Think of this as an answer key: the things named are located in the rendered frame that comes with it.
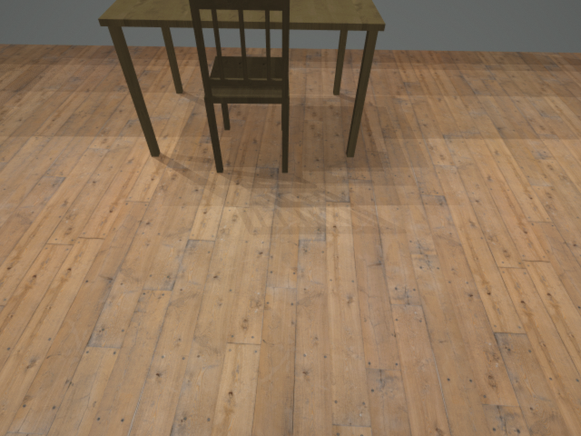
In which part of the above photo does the table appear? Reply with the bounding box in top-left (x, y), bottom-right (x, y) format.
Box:
top-left (98, 0), bottom-right (385, 157)

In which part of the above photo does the chair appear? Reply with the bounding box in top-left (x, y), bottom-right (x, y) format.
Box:
top-left (189, 0), bottom-right (290, 173)

